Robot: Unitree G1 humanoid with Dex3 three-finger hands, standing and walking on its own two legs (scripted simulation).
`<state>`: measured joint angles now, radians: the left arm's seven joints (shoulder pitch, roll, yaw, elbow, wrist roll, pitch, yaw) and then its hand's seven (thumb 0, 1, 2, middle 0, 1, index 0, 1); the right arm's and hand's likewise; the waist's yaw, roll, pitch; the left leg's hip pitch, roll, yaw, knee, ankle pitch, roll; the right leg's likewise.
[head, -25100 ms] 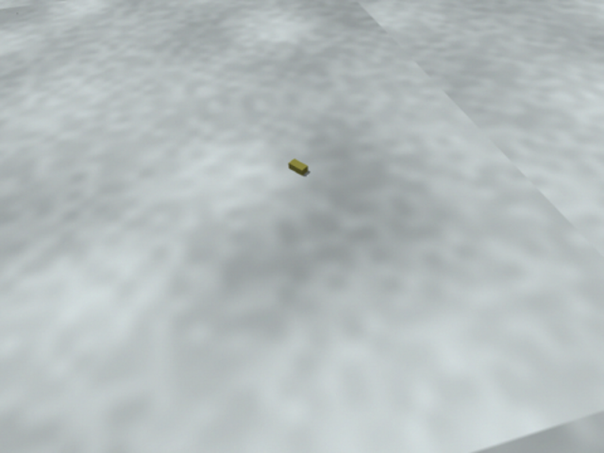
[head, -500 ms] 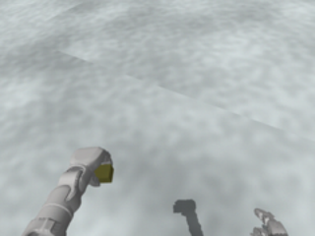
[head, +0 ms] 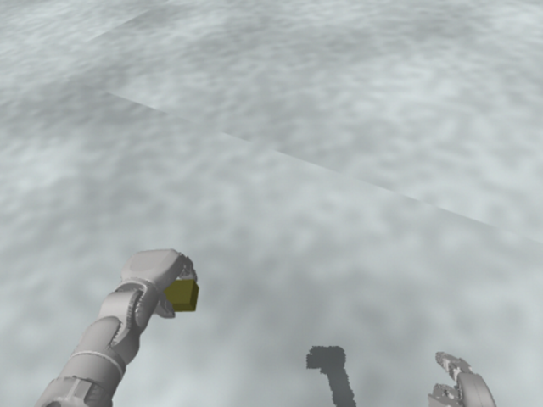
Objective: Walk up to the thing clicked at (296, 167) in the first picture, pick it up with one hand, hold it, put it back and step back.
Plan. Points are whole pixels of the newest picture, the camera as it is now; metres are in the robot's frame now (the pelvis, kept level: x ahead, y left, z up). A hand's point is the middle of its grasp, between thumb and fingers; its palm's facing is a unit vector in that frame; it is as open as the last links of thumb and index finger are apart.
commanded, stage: hold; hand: left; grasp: from above
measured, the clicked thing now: (169, 295) +0.31 +0.22 -0.06
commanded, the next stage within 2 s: crouch in 0.58 s
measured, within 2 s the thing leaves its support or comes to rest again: neither
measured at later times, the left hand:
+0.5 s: hand (166, 294) +0.30 +0.22 -0.03, palm faces -0.44 -0.04 -0.90, open 7.2 cm
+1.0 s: hand (169, 310) +0.29 +0.22 -0.07, palm faces -0.48 -0.03 -0.88, open 7.2 cm
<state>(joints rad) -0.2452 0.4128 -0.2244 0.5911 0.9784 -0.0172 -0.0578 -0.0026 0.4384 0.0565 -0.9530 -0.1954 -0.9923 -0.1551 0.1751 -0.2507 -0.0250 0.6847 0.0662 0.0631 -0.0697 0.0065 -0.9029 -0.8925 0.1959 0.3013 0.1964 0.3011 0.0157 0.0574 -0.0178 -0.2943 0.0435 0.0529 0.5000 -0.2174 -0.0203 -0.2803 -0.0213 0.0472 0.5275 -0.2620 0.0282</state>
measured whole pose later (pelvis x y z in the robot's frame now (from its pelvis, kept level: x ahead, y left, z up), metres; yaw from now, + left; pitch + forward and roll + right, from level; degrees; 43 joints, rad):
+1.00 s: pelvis +0.00 +0.00 -0.01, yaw +1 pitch +4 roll +0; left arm -0.29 0.39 -0.21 0.79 1.04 -0.08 0.07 0.00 0.43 0.06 -0.97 -0.17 -1.01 -0.13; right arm 0.16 -0.25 -0.03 0.67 0.05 0.10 -0.06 0.00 -0.90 -0.89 0.20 0.30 0.20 0.30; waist -0.01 0.02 -0.01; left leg -0.40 0.04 0.03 0.57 -0.24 -0.02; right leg -0.37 -0.03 0.03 0.59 -0.29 0.03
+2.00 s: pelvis -0.07 +0.01 -0.35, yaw -3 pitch +37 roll -6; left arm -0.86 0.62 0.04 1.30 1.26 -0.17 0.38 -0.01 0.41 0.07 -0.99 -0.16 -1.03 -0.12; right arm 0.12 -0.25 -0.03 0.74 -0.11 -0.06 0.08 0.00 -0.91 -0.89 0.20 0.30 0.20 0.30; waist -0.17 0.01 -0.14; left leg -2.12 0.04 -0.12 2.09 -0.63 -0.02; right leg -2.01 0.02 -0.02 2.06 -0.70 0.06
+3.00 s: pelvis -0.07 +0.00 -0.44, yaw -7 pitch +33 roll -8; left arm -0.96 0.80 0.09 1.52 1.29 -0.26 0.41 -0.01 0.42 0.06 -0.98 -0.17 -1.01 -0.13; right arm 0.11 -0.27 0.09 0.75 -0.17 -0.05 0.13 0.00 -0.91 -0.89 0.20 0.30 0.20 0.30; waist -0.23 -0.04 -0.02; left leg -2.34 0.04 -0.19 2.42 -0.66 -0.04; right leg -2.23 0.06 -0.05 2.36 -0.72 0.07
